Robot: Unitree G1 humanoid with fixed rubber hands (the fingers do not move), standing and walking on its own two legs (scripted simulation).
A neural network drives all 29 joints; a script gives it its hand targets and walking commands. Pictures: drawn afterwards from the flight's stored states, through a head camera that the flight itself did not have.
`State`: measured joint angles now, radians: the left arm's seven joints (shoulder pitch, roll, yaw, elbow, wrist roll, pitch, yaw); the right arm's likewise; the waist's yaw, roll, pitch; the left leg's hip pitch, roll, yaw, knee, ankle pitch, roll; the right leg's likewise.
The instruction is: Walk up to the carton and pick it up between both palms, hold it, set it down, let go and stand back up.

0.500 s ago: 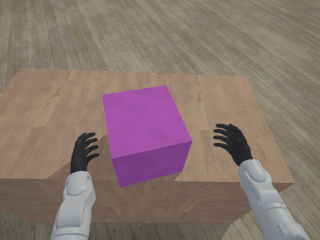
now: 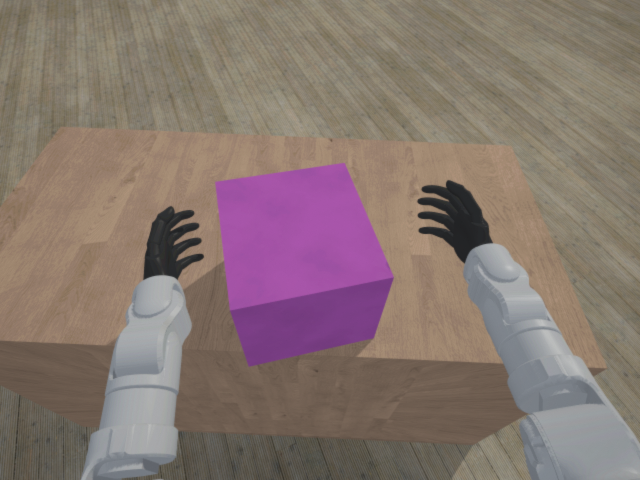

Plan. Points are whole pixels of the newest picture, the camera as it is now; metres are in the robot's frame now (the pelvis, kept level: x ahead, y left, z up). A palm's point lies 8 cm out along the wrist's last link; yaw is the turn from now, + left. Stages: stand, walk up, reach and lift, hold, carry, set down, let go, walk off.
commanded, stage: reach and lift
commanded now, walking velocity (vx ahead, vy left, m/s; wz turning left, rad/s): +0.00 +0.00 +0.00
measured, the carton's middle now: (297, 263) +0.42 +0.08 -0.04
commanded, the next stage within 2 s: none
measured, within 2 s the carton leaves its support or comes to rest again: neither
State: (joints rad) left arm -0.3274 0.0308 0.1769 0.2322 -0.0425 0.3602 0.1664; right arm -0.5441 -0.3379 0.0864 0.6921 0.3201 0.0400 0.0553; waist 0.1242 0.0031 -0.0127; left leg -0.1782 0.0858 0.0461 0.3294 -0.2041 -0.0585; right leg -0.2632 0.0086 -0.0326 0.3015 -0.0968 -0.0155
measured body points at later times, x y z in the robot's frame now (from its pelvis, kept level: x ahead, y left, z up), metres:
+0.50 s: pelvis +0.01 +0.00 +0.00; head +0.05 +0.00 +0.45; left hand +0.37 +0.25 +0.09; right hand +0.48 -0.11 +0.11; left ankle -0.03 +0.15 -0.75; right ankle +0.03 -0.11 -0.75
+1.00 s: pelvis +0.00 +0.01 -0.02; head +0.09 +0.02 +0.42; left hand +0.36 +0.24 -0.02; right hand +0.46 -0.09 +0.00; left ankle -0.03 +0.15 -0.75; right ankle +0.03 -0.11 -0.75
